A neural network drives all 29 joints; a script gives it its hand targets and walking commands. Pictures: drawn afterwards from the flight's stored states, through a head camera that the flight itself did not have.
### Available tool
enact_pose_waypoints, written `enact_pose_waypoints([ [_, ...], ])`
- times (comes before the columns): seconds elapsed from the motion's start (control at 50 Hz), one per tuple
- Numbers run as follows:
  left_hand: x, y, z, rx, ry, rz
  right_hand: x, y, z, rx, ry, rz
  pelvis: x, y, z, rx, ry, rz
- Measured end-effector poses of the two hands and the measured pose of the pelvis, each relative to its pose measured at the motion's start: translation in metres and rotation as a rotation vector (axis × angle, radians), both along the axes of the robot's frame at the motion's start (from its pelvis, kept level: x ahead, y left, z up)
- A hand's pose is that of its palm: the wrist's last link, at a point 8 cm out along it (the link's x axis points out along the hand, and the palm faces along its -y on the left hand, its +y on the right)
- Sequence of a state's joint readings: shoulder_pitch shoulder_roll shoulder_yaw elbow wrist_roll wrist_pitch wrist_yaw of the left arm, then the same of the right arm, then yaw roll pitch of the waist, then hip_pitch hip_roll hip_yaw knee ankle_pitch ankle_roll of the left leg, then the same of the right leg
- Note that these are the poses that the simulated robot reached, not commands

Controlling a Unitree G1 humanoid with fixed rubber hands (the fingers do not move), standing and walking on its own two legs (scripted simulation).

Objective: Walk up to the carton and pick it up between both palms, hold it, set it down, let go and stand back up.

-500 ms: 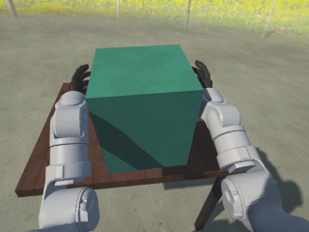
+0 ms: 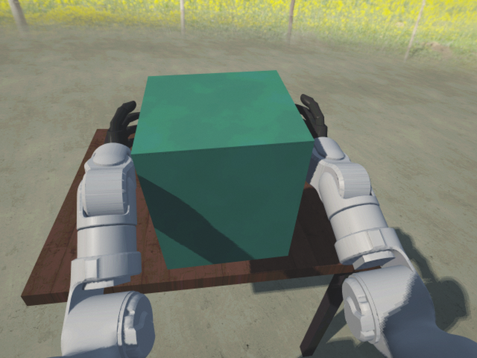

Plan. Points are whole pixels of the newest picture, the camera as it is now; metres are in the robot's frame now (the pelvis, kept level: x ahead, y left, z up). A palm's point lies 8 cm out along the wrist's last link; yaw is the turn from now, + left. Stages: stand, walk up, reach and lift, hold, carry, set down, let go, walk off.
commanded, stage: hold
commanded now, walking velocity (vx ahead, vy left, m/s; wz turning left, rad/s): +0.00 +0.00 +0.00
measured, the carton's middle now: (221, 170) +0.37 +0.01 +0.19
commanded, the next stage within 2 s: set down in 1.74 s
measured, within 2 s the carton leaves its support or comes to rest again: neither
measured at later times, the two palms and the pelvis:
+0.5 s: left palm (116, 149) +0.36 +0.17 +0.23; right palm (310, 141) +0.37 -0.13 +0.25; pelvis +0.00 +0.00 +0.00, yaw +0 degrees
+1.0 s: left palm (118, 150) +0.36 +0.17 +0.23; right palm (312, 142) +0.37 -0.14 +0.25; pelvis +0.00 +0.00 +0.00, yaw +0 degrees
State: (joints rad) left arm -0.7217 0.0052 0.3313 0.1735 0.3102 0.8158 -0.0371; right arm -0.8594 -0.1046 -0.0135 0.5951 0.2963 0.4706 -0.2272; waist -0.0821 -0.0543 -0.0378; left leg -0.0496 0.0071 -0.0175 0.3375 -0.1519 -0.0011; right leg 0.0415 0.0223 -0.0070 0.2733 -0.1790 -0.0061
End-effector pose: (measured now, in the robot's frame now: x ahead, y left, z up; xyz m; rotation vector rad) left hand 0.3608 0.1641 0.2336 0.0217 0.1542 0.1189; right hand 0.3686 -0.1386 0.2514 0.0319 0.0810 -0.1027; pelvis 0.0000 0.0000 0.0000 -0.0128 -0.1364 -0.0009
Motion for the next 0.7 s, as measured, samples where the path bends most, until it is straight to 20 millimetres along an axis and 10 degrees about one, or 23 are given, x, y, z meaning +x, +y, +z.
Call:
enact_pose_waypoints([
  [0.7, 0.0018, 0.0037, 0.0005, 0.008, 0.001, -0.003, 0.0016, 0.0038, 0.0011, 0.001, 0.001, -0.002, -0.0003, 0.0034, 0.0000, -0.001, 0.006, -0.003],
])
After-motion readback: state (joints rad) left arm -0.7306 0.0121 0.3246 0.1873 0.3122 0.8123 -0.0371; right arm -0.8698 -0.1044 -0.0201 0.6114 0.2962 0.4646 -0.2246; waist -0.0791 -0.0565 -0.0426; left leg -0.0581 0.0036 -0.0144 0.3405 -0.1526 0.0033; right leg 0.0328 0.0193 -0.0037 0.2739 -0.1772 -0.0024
